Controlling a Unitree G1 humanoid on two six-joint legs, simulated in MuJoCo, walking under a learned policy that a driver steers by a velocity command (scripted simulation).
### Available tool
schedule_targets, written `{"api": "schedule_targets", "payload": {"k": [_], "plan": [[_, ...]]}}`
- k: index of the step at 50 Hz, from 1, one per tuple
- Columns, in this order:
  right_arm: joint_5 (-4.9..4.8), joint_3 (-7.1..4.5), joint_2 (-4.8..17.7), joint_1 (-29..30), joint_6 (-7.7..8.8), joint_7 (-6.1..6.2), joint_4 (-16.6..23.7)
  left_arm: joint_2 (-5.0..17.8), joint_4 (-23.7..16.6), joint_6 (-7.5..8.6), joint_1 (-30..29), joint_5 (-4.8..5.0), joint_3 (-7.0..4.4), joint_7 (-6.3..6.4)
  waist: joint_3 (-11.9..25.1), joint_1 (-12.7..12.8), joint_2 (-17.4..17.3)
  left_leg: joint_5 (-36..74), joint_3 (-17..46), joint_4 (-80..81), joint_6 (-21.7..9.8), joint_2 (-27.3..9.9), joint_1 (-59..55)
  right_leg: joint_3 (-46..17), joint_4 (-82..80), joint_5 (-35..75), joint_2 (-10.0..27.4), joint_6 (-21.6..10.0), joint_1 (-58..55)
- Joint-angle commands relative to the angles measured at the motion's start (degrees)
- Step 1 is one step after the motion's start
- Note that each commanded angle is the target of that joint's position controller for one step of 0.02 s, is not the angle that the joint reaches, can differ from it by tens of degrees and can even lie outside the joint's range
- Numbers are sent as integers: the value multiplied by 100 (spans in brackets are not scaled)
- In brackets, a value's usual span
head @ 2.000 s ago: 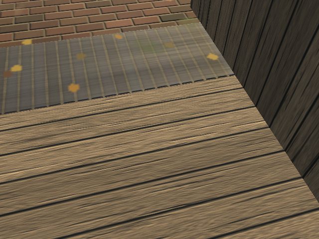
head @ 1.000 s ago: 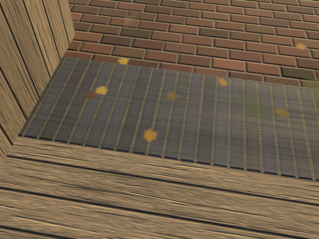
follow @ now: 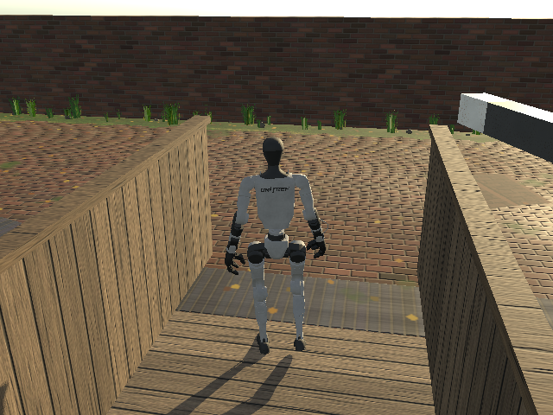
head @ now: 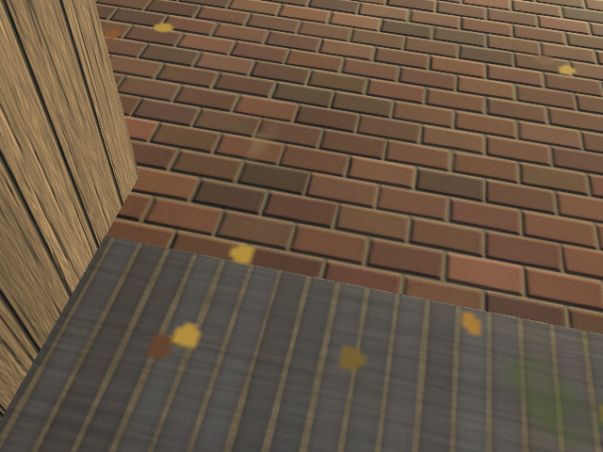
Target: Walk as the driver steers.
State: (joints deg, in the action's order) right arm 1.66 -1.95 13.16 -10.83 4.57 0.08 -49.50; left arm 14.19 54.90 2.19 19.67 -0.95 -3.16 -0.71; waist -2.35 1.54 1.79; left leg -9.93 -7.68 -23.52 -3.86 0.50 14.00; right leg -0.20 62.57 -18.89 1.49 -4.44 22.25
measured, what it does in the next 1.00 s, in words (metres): walks ahead, turning right: right foot, then left foot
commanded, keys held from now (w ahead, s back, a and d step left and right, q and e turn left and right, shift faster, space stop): w+e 0.40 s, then e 0.22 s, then no key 0.30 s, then q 0.08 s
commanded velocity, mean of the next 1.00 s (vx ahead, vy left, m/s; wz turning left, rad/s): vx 0.31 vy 0.00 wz -0.42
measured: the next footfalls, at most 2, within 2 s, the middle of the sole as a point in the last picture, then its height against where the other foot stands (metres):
right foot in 0.40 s outside the picture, level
left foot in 0.94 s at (324, 433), level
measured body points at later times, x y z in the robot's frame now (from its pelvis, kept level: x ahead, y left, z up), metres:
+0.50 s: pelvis +0.25 -0.06 -0.02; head +0.29 -0.07 +0.43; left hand +0.45 +0.16 -0.14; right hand +0.22 -0.32 -0.16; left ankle +0.15 +0.09 -0.63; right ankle +0.29 -0.11 -0.74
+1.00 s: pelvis +0.40 -0.07 -0.01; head +0.43 -0.07 +0.44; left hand +0.58 +0.13 -0.15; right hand +0.39 -0.35 -0.12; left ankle +0.49 -0.02 -0.74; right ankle +0.29 -0.12 -0.72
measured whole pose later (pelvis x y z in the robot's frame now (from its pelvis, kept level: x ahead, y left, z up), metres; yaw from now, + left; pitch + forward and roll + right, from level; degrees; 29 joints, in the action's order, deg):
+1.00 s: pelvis +0.40 -0.07 -0.01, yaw -27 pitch -1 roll -1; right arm 0.8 -0.6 13.1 -10.3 1.0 1.6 -47.1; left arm 15.0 50.7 -0.7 14.0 -0.6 -2.1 1.8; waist -3.6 0.9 1.5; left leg -10.5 -1.2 -29.4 -3.0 1.4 17.9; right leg -5.2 38.4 -28.3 -7.2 -3.6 9.9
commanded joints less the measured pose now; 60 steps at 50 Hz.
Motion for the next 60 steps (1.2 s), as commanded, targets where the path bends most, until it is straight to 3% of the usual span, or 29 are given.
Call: {"api": "schedule_targets", "payload": {"k": [1,8,11,14,17,18,19,20,21,22,23,24,25,26,27,31,36,39,44,45,46,47,48,49,50,51,54,57,60], "plan": [[-78,-124,511,-487,176,43,46,210,-257,-123,189,-59,-87,-104,105,-44,-637,697,1200,1523,-403,-1570,-673,-188,224,455,374,86,926],[-67,-145,517,-942,210,72,-219,89,-775,-177,-1128,-66,-30,-240,-270,-160,-555,1478,51,1637,-392,-1367,-922,116,-1089,1742,423,235,1693],[-69,-171,631,-1170,193,105,-325,29,-1014,-163,-1711,-93,45,-294,-358,-311,-563,1923,-269,1565,-360,-1451,-1179,474,-1981,1975,325,125,1470],[-51,-200,723,-1406,119,146,-452,99,-1187,-151,-1995,-119,50,-318,-385,-364,-557,2721,-498,1241,-313,-1606,-1756,722,-2446,1580,178,-113,1349],[-27,-257,945,-1322,8,195,-465,251,-1132,-157,-1587,-134,-29,-260,-31,-100,-759,5103,-757,121,-234,-1663,-2135,1022,-2610,682,-322,-468,584],[-21,-286,1035,-1289,-57,193,-452,345,-1013,-136,-1129,-127,-89,-228,243,94,-773,5487,-786,-671,-235,-1666,-2143,1054,-2724,406,-532,-614,90],[-41,-302,1093,-1237,-115,174,-412,478,-802,-81,-414,-148,-180,-175,655,407,-656,5059,-836,-1819,-163,-1623,-1797,973,-3128,476,-705,-783,-846],[-52,-279,1007,-1166,-120,148,-263,925,-566,-48,452,-225,-356,-85,1173,802,-160,3411,-867,-3506,37,-1453,-655,-39,-3565,135,-104,-1081,-2247],[-125,-148,292,-1386,-72,13,171,1629,-674,-78,224,-196,-522,-15,1540,294,1295,-2136,-584,-5750,458,-178,2116,-3124,-3864,980,1698,-2055,-4047],[-84,-236,802,-571,-9,19,341,1577,-747,-142,391,-2,-510,10,1640,598,149,-2095,724,-6154,467,-45,2696,-3840,-4402,1973,1839,-2082,-3939],[-178,-197,682,-329,54,20,460,1434,-723,-144,-7,27,-463,66,908,370,-16,-1444,881,-5883,426,-375,2844,-2771,-4369,3171,1776,-1911,-3277],[-182,-179,650,-478,86,60,374,1090,-740,-116,-298,62,-378,77,484,101,-315,-1151,861,-5374,432,-540,2499,-2154,-4349,4339,1519,-1666,-2533],[-96,-199,663,-570,18,90,307,895,-780,-88,-540,107,-326,87,279,-109,-404,-1110,888,-5014,472,-632,2177,-1630,-4364,4818,1206,-1435,-2019],[19,-198,653,-711,-103,96,300,731,-823,-67,-694,143,-267,94,308,-266,-324,-1075,899,-4767,548,-649,1806,-1346,-4424,5015,979,-1322,-1642],[58,-202,612,-785,-222,86,306,704,-847,-35,-737,140,-236,82,390,-359,-265,-1102,899,-4553,608,-628,1599,-1200,-4440,5168,858,-1265,-1449],[29,-167,502,-553,-417,67,492,1005,-827,1,-412,75,-296,79,579,-329,-57,-646,765,-3819,745,-479,1698,-987,-4283,5878,551,-1080,-1370],[-23,-125,576,80,-463,73,690,879,-796,-91,-75,52,-219,133,595,-26,229,27,764,-2868,644,-435,1871,-1017,-4201,5591,505,-679,-1788],[-57,-104,623,308,-455,89,743,865,-752,-128,58,-2,-187,173,515,108,254,13,802,-2408,530,-365,1852,-1164,-4089,5603,652,-666,-2127],[-97,-91,657,66,-381,158,631,856,-720,-186,-135,-39,-131,218,301,17,292,-528,771,-1279,242,-100,975,-1401,-3594,5651,756,-650,-2105],[-89,-93,642,-171,-355,181,544,854,-719,-184,-261,6,-116,235,289,-138,242,-261,748,-672,160,-62,514,-1415,-3378,5480,674,-531,-1995],[-47,-93,636,-493,-296,207,444,826,-738,-158,-411,89,-85,249,365,-365,94,770,882,156,61,-193,-285,-1371,-3048,5060,512,-310,-1685],[8,-102,869,-777,-227,245,400,520,-832,-92,-291,108,41,252,864,-345,-603,3100,1877,315,-172,-1170,-1258,-1096,-2493,3531,149,-30,-1303],[-92,-55,961,-517,-271,225,465,337,-595,-182,459,115,53,258,1100,14,-1333,5380,2882,60,-1120,-2188,-1401,-641,-1953,-417,-679,159,-1036],[-138,56,646,-527,-317,156,382,567,-466,-318,378,23,20,294,1083,-68,-1277,4922,3315,240,-1516,-2331,-1060,-584,-1706,-1805,-633,168,-906],[-102,78,630,-363,-321,100,376,656,-465,-376,50,-24,-2,295,665,-79,-999,4091,3132,407,-1440,-2047,-783,-562,-1516,-1798,-584,212,-740],[-88,54,732,-161,-357,84,390,667,-488,-413,-236,-35,-11,284,501,-46,-828,3196,2884,501,-1195,-1699,-609,-479,-1471,-1587,-553,287,-651],[-125,-139,1149,-74,-479,107,372,682,-473,-501,-387,-4,-20,247,351,17,-997,1868,2570,695,-777,-1122,-502,-271,-1361,-1078,-556,525,-380],[-145,-242,1150,-218,-545,80,323,577,-540,-500,-627,33,0,282,459,-101,-892,1141,2652,767,-836,-1025,-555,-213,-1322,-952,-525,661,-110],[-90,-325,1134,-240,-607,53,304,520,-649,-476,-854,52,20,317,495,-205,-983,408,2859,867,-880,-977,-380,-202,-1585,-843,-485,660,-90]]}}
Keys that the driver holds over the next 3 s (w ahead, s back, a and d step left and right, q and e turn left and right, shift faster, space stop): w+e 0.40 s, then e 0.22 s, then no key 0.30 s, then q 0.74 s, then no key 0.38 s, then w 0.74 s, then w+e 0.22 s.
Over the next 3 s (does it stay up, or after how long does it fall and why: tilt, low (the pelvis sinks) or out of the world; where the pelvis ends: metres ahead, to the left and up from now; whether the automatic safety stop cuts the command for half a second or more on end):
stays up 0.71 -0.03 0.00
